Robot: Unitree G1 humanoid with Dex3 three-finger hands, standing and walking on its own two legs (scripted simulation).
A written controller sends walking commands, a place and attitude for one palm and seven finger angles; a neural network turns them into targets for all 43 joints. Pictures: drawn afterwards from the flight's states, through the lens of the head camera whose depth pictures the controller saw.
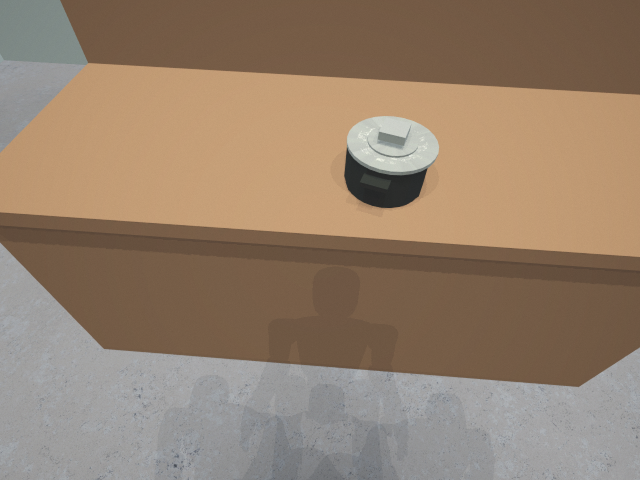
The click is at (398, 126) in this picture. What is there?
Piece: lid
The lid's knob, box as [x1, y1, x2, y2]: [378, 118, 411, 145]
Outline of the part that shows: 386,118 379,130 378,139 403,145 411,123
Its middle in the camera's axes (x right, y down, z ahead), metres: +0.14 -0.20 +0.72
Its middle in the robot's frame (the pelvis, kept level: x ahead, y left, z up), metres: +0.69 -0.10 +0.05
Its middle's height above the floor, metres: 0.83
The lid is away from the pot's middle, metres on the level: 0.00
